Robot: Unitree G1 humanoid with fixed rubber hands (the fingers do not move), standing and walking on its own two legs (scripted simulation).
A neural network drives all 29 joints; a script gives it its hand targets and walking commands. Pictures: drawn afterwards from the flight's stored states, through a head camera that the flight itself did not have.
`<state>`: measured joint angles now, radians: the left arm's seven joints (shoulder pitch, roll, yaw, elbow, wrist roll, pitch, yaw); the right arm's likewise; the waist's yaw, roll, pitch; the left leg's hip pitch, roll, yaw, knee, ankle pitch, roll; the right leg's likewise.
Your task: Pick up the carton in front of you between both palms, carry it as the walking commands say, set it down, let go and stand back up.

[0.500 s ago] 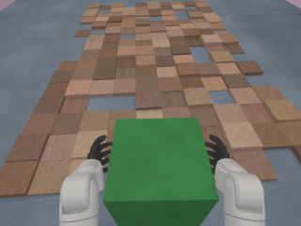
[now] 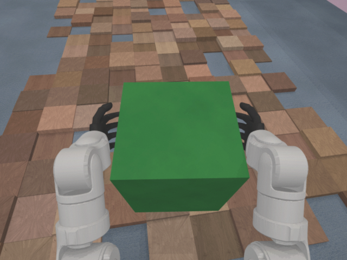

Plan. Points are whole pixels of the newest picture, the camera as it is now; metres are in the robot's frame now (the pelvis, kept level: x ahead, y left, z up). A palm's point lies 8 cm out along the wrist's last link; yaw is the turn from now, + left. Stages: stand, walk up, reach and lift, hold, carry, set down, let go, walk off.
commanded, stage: carry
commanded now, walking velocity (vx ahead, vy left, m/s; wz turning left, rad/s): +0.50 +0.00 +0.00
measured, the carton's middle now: (176, 154) +0.35 -0.01 +0.07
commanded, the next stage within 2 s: none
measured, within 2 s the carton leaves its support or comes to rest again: neither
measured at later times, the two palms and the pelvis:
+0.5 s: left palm (109, 38) +0.71 +0.17 +0.15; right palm (206, 32) +0.75 -0.13 +0.15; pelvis +0.33 -0.02 +0.03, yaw +1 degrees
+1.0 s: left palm out of the picture +1.05 +0.10 +0.17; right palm out of the picture +1.03 -0.20 +0.17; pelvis +0.71 -0.01 +0.03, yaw -1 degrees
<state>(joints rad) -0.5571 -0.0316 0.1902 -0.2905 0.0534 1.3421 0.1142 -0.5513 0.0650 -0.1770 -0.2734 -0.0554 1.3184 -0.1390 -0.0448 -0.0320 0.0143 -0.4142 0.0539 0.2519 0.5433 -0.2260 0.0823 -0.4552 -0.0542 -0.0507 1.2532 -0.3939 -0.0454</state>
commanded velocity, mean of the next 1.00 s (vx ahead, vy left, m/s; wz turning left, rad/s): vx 0.50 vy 0.00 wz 0.00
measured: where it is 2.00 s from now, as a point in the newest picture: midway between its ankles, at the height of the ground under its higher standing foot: (165, 111)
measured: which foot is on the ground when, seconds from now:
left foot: down 0.00-0.30, up 0.32-0.56, down 0.58-0.98, up 1.00-1.00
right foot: up 0.00-0.24, down 0.26-0.60, up 0.62-0.92, down 0.94-1.00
